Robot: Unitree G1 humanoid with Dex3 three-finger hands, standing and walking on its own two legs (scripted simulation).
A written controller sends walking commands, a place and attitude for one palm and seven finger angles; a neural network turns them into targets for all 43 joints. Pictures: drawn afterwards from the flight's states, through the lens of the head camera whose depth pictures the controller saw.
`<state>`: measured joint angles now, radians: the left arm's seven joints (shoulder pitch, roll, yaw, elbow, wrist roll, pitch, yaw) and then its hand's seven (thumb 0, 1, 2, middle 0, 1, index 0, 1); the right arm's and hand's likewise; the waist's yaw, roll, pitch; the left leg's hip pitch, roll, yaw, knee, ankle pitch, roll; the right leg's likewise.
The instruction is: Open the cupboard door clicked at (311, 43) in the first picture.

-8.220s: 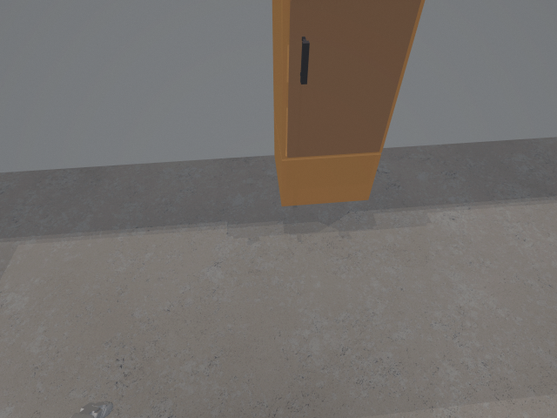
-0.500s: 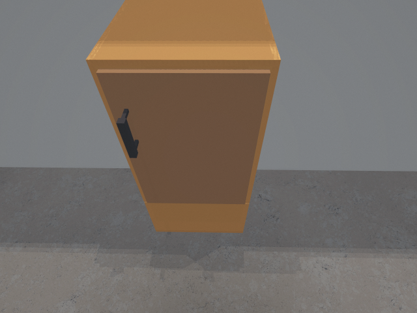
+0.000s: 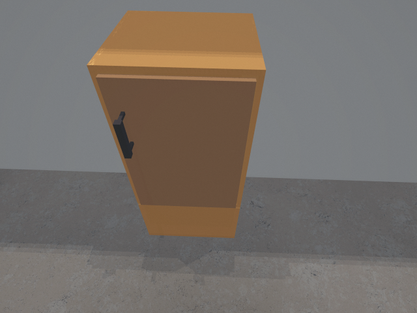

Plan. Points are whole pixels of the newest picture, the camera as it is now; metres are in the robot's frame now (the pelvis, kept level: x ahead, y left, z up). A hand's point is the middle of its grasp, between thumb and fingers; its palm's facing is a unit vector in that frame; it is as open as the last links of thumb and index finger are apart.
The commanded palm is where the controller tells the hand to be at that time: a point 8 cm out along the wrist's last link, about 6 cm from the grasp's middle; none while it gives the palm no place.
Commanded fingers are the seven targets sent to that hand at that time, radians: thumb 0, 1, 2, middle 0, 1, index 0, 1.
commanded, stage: come to a stop and stand still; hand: left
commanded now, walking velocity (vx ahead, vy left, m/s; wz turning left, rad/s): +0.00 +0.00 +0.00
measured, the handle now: (125, 135) +0.57 +0.29 -0.02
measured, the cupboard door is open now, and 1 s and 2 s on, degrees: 0 0 0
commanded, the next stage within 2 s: look again from close up in 0.30 s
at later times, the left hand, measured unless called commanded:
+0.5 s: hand out of the picture -0.02 +0.17 -0.18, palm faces +0.03 -0.99 -0.15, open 7.4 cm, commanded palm none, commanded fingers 0.00 0.90 0.90 -0.20 -0.30 -0.20 -0.30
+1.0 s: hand out of the picture +0.04 +0.22 -0.17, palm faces +0.02 -0.97 -0.22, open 7.3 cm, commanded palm none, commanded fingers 0.00 0.90 0.90 -0.20 -0.30 -0.20 -0.30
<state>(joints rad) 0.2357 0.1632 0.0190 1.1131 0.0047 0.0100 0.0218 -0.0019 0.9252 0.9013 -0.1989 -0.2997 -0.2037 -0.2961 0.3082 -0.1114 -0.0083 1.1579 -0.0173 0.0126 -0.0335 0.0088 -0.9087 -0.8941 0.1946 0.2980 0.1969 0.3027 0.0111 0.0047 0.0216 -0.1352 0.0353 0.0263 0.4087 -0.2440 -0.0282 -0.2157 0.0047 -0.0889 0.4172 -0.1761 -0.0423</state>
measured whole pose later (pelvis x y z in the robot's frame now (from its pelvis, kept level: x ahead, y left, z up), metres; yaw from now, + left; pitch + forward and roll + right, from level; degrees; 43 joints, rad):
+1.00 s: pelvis +0.02 +0.04 +0.00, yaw -1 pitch -2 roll +1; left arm 0.26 0.14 0.00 1.11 0.01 -0.02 0.03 0.00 0.92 0.90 -0.20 -0.30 -0.20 -0.30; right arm 0.31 -0.15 0.02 1.11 -0.02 -0.03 -0.03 0.01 -0.91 -0.89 0.19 0.30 0.20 0.30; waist 0.00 0.03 0.03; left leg -0.11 -0.03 0.06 0.43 -0.30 0.03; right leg -0.22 -0.06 -0.05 0.49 -0.24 0.02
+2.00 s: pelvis -0.02 +0.03 -0.09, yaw +1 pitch +15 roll -2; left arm 0.25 0.30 0.32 0.16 -0.34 -0.40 -0.39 0.00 -0.05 0.50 -0.27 -0.91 -0.27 -0.90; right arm 0.30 -0.28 -0.01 0.56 0.03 -0.23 -0.06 0.02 -0.90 -0.89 0.20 0.30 0.20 0.30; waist -0.02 0.02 -0.12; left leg -0.85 0.02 0.01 1.13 -0.54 0.02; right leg -0.90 -0.04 -0.09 1.07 -0.43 -0.01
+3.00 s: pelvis -0.01 +0.03 -0.06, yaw +0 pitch +13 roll -2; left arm -0.04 0.40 0.45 0.45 -0.36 -0.35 -0.52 -0.01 -0.50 0.30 -0.30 -1.20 -0.30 -1.20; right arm 0.29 -0.28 0.03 0.54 0.02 -0.17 -0.06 0.02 -0.90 -0.89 0.20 0.30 0.20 0.30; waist -0.02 0.01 -0.09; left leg -0.74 0.02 0.01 1.01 -0.51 0.02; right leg -0.78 -0.03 -0.08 0.95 -0.39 -0.01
